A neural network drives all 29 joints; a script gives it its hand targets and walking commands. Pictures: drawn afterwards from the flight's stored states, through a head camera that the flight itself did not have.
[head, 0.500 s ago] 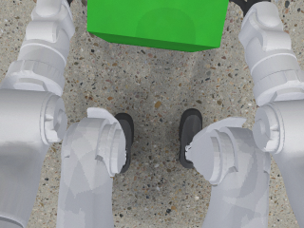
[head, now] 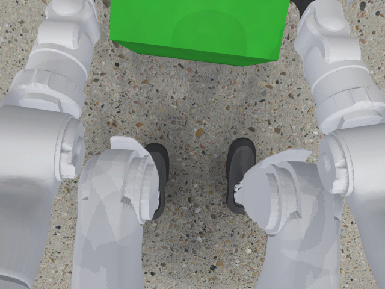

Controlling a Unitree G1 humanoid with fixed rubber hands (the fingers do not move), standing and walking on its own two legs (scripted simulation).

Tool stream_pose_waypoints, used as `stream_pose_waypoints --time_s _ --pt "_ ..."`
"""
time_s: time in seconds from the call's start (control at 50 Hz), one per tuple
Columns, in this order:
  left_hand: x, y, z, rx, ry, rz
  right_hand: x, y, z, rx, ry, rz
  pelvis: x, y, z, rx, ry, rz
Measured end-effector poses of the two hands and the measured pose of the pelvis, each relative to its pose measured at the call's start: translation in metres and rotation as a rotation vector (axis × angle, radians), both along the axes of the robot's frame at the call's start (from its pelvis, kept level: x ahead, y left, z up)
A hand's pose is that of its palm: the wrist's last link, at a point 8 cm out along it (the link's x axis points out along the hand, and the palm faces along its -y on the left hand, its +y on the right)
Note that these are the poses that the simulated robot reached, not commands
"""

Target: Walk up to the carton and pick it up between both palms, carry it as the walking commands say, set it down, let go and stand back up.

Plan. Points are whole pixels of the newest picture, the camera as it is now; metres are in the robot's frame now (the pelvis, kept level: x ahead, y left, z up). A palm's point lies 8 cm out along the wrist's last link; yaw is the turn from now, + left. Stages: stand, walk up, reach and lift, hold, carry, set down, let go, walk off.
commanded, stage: reach and lift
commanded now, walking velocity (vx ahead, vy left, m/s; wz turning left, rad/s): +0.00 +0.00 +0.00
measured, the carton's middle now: (197, 12) +0.53 +0.02 -0.26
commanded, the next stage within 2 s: none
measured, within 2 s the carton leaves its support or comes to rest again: leaves its support in 0.86 s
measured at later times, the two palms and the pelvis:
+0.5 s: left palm out of the picture +0.54 +0.19 -0.18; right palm (311, 0) +0.54 -0.15 -0.18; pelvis +0.00 +0.00 +0.00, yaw +0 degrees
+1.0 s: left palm out of the picture +0.54 +0.18 -0.17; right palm out of the picture +0.55 -0.15 -0.15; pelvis -0.01 +0.00 +0.00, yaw +1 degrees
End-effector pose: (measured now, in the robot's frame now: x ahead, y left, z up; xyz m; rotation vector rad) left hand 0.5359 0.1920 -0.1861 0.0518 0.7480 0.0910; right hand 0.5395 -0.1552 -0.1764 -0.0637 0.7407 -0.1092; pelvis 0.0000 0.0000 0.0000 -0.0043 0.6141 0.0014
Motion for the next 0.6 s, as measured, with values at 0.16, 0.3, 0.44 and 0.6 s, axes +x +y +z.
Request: stream_pose_waypoints --time_s 0.16,0.3,0.44,0.6 --pt "0.0034 -0.0042 0.0023 -0.007 -0.015 -0.001 0.0006 0.0032 0.0003 0.008 -0.007 -0.008 0.0000 -0.0001 0.0000 0.000 0.000 0.000" --pt "0.0052 -0.0053 0.0034 -0.003 -0.002 0.002 0.0001 0.0042 -0.0011 0.037 -0.003 -0.045 -0.0001 -0.0008 -0.0001 -0.001 0.000 0.002" --pt "0.0066 -0.0050 0.0037 -0.021 0.018 0.005 0.0011 0.0046 -0.0006 0.038 0.005 -0.055 -0.0009 -0.0015 -0.0010 -0.005 -0.002 0.009" --pt "0.0057 -0.0053 0.0038 -0.025 0.023 0.000 0.0010 0.0038 -0.0001 0.050 0.019 -0.058 -0.0012 -0.0014 -0.0030 -0.006 -0.008 0.009"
